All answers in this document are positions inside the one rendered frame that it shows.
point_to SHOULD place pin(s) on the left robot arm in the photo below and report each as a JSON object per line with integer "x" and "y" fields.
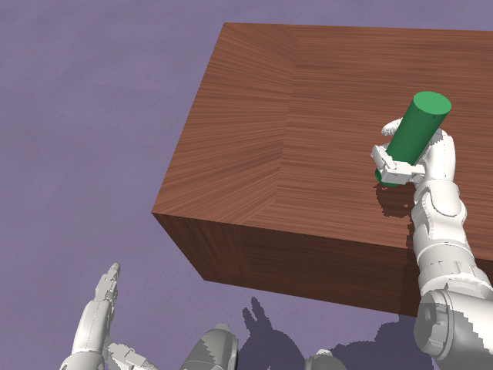
{"x": 86, "y": 360}

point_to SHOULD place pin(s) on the left robot hand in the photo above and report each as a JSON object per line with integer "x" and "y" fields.
{"x": 92, "y": 334}

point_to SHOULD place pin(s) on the right robot arm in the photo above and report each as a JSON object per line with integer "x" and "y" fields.
{"x": 455, "y": 316}

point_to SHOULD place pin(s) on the can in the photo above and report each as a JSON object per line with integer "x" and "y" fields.
{"x": 420, "y": 122}

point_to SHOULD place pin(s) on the right robot hand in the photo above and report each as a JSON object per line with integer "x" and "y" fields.
{"x": 436, "y": 162}

